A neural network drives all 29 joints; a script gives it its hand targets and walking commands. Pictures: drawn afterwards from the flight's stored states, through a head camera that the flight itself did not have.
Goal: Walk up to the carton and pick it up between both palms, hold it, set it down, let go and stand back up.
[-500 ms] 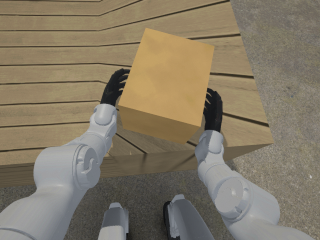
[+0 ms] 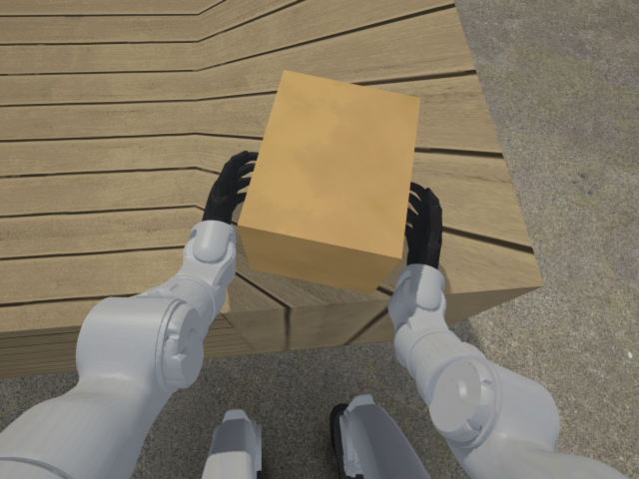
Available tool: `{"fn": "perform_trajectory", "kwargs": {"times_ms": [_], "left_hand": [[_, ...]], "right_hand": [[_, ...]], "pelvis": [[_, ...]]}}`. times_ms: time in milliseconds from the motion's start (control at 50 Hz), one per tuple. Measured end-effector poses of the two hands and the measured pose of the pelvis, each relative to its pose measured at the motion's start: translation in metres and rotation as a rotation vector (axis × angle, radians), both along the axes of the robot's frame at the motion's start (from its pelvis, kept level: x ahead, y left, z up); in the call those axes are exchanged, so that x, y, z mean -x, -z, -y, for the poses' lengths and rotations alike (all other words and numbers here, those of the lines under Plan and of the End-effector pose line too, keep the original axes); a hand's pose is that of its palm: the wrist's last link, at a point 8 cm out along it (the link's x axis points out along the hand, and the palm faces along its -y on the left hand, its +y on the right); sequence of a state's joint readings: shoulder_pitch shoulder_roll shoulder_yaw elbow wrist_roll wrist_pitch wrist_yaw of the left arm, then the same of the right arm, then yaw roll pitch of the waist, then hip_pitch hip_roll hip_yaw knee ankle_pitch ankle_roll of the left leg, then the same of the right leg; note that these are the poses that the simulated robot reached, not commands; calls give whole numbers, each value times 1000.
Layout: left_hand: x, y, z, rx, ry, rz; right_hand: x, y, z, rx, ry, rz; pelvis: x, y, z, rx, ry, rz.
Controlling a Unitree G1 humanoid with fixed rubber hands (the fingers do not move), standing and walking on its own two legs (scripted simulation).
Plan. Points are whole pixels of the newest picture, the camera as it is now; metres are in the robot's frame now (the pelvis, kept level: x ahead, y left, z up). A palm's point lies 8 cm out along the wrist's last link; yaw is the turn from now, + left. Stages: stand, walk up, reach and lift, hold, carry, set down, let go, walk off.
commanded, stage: reach and lift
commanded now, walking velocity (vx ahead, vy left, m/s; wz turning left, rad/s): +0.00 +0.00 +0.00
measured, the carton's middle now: (330, 188) +0.47 -0.04 -0.02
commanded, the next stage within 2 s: none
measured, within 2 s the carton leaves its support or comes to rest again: leaves its support in 0.30 s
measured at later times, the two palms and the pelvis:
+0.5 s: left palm (227, 195) +0.45 +0.09 +0.00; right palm (435, 243) +0.39 -0.16 -0.02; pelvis +0.03 +0.01 +0.00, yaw +2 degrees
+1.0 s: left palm (181, 109) +0.46 +0.11 +0.14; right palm (459, 197) +0.38 -0.14 +0.12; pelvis +0.04 +0.04 +0.07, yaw +2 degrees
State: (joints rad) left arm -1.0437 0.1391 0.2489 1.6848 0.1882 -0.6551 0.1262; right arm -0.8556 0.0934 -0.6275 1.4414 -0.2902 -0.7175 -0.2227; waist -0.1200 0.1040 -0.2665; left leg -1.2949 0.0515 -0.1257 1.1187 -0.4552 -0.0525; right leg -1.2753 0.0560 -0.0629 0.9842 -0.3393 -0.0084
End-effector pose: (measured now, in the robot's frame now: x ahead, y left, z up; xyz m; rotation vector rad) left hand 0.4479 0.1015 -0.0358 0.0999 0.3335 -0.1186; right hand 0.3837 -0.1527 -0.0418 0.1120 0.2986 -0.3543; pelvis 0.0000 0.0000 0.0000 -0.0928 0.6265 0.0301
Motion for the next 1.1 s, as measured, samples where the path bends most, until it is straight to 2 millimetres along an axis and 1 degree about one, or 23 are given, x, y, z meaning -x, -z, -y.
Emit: {"fn": "perform_trajectory", "kwargs": {"times_ms": [160,300,420,500,580,660,760,860,900,960,1040,1100], "left_hand": [[6,-4,5,-36,-22,-32],[6,-13,8,-92,-15,-58],[3,-25,10,-150,7,-90],[-1,-40,12,-190,37,-100],[-6,-62,15,-220,58,-90],[-12,-91,17,-230,74,-77],[-22,-129,17,-220,117,-57],[-27,-162,9,-181,121,-26],[-25,-170,4,-162,107,-29],[-20,-175,-4,-134,78,-50],[-9,-176,-11,-117,49,-74],[-1,-176,-13,-120,34,-75]], "right_hand": [[1,-3,5,-24,5,-37],[-1,-9,8,-36,-1,-73],[-3,-17,10,-47,-5,-119],[-2,-26,10,-65,5,-143],[-1,-41,10,-92,24,-152],[1,-63,9,-109,49,-170],[2,-101,5,-78,80,-183],[0,-138,-3,-51,100,-156],[-1,-149,-7,-54,101,-154],[0,-158,-14,-59,92,-165],[6,-160,-20,-66,78,-182],[11,-159,-21,-73,69,-181]], "pelvis": [[-3,0,2,-21,1,18],[-10,3,1,-31,-3,47],[-19,3,-3,-30,-15,91],[-25,-2,-7,-27,-20,130],[-32,-12,-12,-24,-23,176],[-37,-27,-16,-28,-31,227],[-40,-47,-22,-43,-30,266],[-41,-62,-30,-38,-22,293],[-41,-65,-33,-31,-21,318],[-39,-67,-36,-23,-25,357],[-37,-69,-37,-16,-34,400],[-33,-70,-36,-14,-41,421]]}}
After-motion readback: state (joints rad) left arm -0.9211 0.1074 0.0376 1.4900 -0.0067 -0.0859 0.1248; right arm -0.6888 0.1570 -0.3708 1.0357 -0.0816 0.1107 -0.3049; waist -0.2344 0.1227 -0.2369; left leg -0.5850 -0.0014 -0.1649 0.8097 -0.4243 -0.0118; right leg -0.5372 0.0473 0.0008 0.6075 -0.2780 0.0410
